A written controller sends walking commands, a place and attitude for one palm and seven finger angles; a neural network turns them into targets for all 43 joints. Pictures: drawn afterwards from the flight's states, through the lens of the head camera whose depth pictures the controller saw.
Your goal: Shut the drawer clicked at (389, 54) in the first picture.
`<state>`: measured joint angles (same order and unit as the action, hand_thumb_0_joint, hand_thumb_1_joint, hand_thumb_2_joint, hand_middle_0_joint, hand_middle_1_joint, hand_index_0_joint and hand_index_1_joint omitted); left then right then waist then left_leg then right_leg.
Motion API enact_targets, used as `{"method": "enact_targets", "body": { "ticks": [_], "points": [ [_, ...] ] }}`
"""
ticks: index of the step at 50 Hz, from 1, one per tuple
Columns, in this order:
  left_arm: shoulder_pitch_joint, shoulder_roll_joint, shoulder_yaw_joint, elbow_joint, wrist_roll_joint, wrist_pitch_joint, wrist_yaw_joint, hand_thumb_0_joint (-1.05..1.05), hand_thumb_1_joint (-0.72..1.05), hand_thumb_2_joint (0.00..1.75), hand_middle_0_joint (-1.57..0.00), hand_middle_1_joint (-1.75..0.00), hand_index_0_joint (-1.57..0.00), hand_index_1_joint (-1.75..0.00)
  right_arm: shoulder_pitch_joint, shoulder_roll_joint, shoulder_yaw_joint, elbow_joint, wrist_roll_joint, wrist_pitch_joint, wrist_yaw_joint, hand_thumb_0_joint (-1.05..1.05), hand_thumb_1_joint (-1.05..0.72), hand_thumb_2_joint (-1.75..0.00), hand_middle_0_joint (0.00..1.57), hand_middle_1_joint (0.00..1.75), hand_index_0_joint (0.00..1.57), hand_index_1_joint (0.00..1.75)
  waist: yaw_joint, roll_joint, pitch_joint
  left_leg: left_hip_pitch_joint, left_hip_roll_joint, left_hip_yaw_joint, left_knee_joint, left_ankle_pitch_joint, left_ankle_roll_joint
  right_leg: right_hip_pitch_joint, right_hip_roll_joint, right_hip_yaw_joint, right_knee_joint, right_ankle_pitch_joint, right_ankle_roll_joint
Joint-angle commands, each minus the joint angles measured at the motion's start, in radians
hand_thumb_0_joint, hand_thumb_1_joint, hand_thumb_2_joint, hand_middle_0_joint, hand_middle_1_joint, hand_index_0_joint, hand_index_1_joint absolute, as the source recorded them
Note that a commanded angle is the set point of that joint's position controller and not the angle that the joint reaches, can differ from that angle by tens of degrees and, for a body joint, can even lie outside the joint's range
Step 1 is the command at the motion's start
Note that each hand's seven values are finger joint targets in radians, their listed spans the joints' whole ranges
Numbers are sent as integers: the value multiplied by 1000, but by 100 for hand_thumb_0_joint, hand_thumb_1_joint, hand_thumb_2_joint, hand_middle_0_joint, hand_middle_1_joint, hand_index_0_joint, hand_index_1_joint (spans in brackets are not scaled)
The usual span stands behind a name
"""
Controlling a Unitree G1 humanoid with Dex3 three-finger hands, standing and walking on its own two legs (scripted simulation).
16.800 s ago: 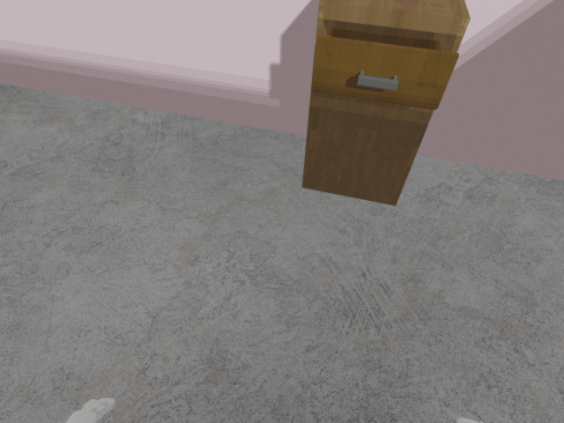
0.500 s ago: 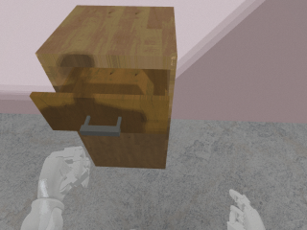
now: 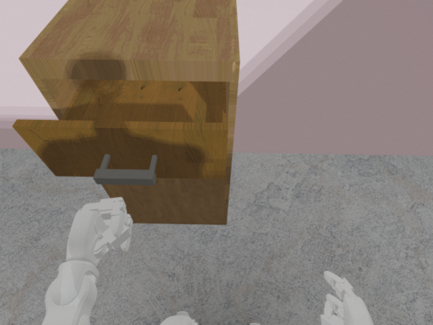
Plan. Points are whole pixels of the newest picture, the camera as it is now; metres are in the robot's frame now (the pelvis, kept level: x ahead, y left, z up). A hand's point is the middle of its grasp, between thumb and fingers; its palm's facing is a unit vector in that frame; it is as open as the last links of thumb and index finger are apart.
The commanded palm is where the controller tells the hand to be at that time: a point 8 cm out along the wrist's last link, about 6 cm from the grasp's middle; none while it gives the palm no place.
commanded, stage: bring the fist close to the handle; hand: left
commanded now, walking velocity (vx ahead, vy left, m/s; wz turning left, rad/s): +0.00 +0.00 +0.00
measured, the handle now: (127, 168) +0.43 +0.21 +0.00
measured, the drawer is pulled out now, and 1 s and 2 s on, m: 0.15 0.15 0.08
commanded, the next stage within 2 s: push the drawer shut in 0.94 s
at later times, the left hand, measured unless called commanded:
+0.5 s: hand (130, 219) +0.31 +0.18 +0.00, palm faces +0.01 -1.00 -0.03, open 3.2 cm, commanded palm +0.29 +0.23 +0.00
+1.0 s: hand (131, 217) +0.31 +0.18 +0.00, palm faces +0.00 -1.00 -0.01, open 3.2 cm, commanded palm +0.29 +0.23 +0.00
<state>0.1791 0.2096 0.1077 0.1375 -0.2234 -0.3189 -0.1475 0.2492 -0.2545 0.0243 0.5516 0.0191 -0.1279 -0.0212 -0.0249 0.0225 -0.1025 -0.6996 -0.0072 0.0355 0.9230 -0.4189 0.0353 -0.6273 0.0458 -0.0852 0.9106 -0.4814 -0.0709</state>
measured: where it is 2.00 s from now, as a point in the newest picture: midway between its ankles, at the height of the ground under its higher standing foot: outside the picture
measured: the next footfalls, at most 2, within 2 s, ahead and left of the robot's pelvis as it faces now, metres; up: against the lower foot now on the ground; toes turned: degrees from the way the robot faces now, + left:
none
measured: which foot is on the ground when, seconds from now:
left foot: down 0.00-1.00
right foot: down 0.00-1.00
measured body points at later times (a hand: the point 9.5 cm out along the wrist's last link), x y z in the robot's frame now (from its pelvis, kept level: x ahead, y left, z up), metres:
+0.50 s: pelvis -0.02 +0.01 -0.03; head +0.07 +0.01 +0.41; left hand +0.30 +0.23 +0.01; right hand +0.14 -0.24 -0.13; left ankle +0.02 +0.10 -0.69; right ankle -0.02 -0.07 -0.69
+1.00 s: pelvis -0.02 +0.02 -0.04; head +0.06 +0.03 +0.41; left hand +0.31 +0.23 +0.00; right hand +0.11 -0.23 -0.14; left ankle +0.02 +0.10 -0.69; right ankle -0.02 -0.07 -0.69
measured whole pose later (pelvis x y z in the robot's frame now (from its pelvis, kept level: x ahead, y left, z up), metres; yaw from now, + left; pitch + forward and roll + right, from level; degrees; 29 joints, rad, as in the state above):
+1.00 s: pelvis -0.02 +0.02 -0.04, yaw -1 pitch +18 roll -2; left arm -0.08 0.21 0.12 0.39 -0.20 -0.44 -0.10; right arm 0.26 -0.25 0.01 0.56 0.01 -0.02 -0.01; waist -0.04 0.02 -0.15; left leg -0.97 0.00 0.05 1.13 -0.48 0.07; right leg -0.89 0.04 -0.08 1.10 -0.52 -0.04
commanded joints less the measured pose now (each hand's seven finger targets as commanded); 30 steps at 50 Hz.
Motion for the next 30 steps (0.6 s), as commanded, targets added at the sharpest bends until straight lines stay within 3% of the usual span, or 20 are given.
{"method": "enact_targets", "body": {
  "ticks": [1,3,4,5,9,10,13,15,16,17,19,20,22,23,26,27,28,29,30],
  "points": [
    [-174,129,93,-213,-9,-154,23,0,90,90,-140,-160,-140,-160,-48,-117,-53,-122,-2,-53,0,0,-90,-90,20,30,20,30,-1,-4,-252,120,4,-53,-47,274,1,80,-42,106,-101,395,68],
    [-139,109,75,-164,-2,-171,12,0,90,90,-140,-160,-140,-160,-43,-119,-58,-118,-2,-49,5,0,-90,-90,20,30,20,30,1,-4,-265,104,5,-52,-34,274,-1,58,-40,100,-79,389,64],
    [-162,89,47,-147,-1,-172,1,0,90,90,-140,-160,-140,-160,-44,-121,-59,-117,-1,-47,8,0,-90,-90,20,30,20,30,-11,0,-260,98,6,-54,-22,269,0,35,-40,101,-73,387,67],
    [-172,99,49,-115,2,-166,-8,0,90,90,-140,-160,-140,-160,-37,-127,-61,-111,0,-43,9,0,-90,-90,20,30,20,30,-18,-11,-242,80,7,-57,-14,260,2,17,-39,102,-70,376,68],
    [-219,123,72,-84,-13,-151,-36,0,90,90,-140,-160,-140,-160,-34,-134,-67,-116,5,-25,3,0,-90,-90,20,30,20,30,-12,-31,-292,47,5,-53,3,239,2,29,-44,117,-62,362,71],
    [-241,146,95,-76,-12,-153,-31,0,90,90,-140,-160,-140,-160,-32,-137,-67,-112,4,-21,0,0,-90,-90,20,30,20,30,-10,-31,-293,34,7,-56,9,238,4,24,-40,120,-55,350,71],
    [-325,139,102,-86,-19,-177,-14,0,90,90,-140,-160,-140,-160,-41,-127,-65,-109,2,-17,-4,0,-90,-90,20,30,20,30,-12,-20,-320,22,7,-54,26,221,4,5,-41,122,-38,322,70],
    [-349,174,134,-82,-12,-202,4,0,90,90,-140,-160,-140,-160,-37,-128,-67,-99,-4,-16,-5,0,-90,-90,20,30,20,30,-6,-10,-337,13,10,-58,38,232,4,-5,-34,118,-15,318,65],
    [-348,152,120,-68,-10,-210,5,0,90,90,-140,-160,-140,-160,-38,-122,-66,-98,-4,-15,-2,0,-90,-90,20,30,20,30,-5,5,-350,17,9,-58,44,237,3,-13,-35,116,-6,323,62],
    [-337,155,126,-53,-8,-216,7,0,90,90,-140,-160,-140,-160,-36,-122,-67,-96,-5,-13,0,0,-90,-90,20,30,20,30,-1,9,-351,16,11,-59,48,241,1,-25,-33,111,3,325,60],
    [-362,125,89,2,-3,-215,-4,0,90,90,-140,-160,-140,-160,-35,-125,-66,-92,-5,-7,4,0,-90,-90,20,30,20,30,-17,7,-334,-4,11,-60,60,215,0,-66,-32,107,10,294,60],
    [-356,139,100,59,-3,-204,-12,0,90,90,-140,-160,-140,-160,-24,-131,-66,-87,-4,-1,4,0,-90,-90,20,30,20,30,-25,-38,-308,-42,13,-63,73,198,4,-77,-28,116,9,280,65],
    [-387,144,99,101,0,-191,-29,0,90,90,-140,-160,-140,-160,-22,-136,-67,-88,0,11,3,0,-90,-90,20,30,20,30,-24,-28,-309,-68,12,-61,80,171,2,-90,-31,122,12,253,63],
    [-427,127,75,94,-1,-188,-36,0,90,90,-140,-160,-140,-160,-21,-138,-66,-92,1,14,2,0,-90,-90,20,30,20,30,-32,-16,-318,-59,12,-63,81,164,2,-106,-31,116,16,240,61],
    [-458,151,98,92,-5,-185,-36,0,90,90,-140,-160,-140,-160,-12,-143,-68,-100,0,22,2,0,-90,-90,20,30,20,30,-16,7,-356,-37,15,-74,81,172,0,-122,-24,101,34,224,52],
    [-517,146,89,70,-6,-194,-32,0,90,90,-140,-160,-140,-160,-13,-142,-69,-98,-1,22,0,0,-90,-90,20,30,20,30,-28,13,-382,-27,16,-74,93,181,2,-134,-23,100,45,231,53],
    [-507,172,120,53,-6,-203,-22,0,90,90,-140,-160,-140,-160,-8,-142,-71,-97,-2,23,0,0,-90,-90,20,30,20,30,-12,27,-404,-11,18,-77,90,195,-2,-130,-21,98,50,235,50],
    [-524,157,101,17,-5,-214,-14,0,90,90,-140,-160,-140,-160,-12,-138,-69,-103,-3,23,1,0,-90,-90,20,30,20,30,-13,53,-421,12,18,-80,85,202,-3,-133,-21,93,53,231,48],
    [-523,171,109,16,-3,-216,-3,0,90,90,-140,-160,-140,-160,-7,-143,-70,-103,-4,24,0,0,-90,-90,20,30,20,30,-14,34,-429,25,22,-88,85,210,-2,-139,-15,86,58,229,47]
  ]
}}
